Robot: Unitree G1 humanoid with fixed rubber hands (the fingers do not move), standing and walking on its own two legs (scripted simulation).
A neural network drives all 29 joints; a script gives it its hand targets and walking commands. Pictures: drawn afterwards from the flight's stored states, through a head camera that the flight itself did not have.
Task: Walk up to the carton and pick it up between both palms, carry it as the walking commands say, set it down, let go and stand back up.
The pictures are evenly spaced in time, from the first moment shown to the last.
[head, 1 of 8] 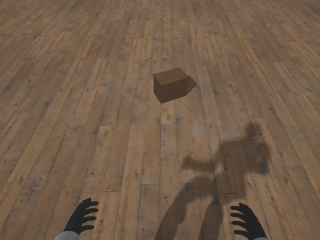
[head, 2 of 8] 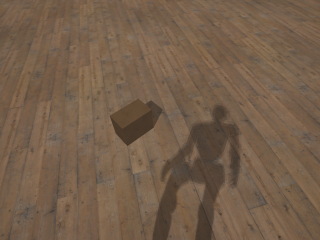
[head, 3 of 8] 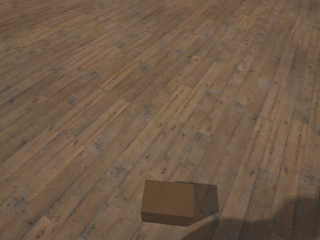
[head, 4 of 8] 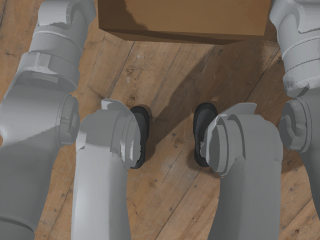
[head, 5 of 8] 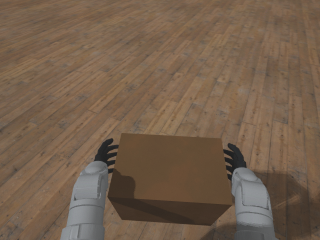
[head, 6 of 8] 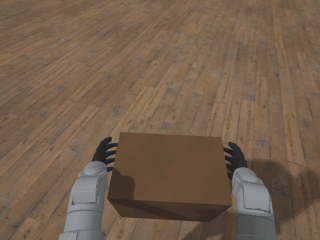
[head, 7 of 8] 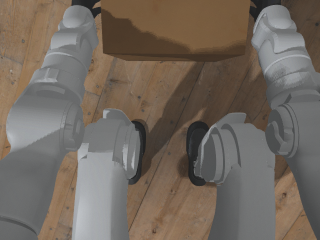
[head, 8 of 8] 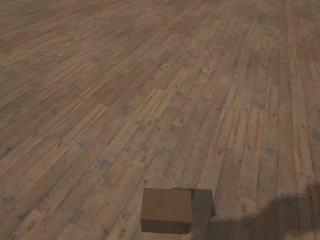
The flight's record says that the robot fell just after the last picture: no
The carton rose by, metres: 0.68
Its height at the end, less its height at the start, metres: +0.00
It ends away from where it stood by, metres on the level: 0.21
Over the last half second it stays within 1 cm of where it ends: yes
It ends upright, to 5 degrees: yes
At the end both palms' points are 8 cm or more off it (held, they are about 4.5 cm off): yes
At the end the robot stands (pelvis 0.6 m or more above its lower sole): yes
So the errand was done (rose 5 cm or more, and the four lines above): yes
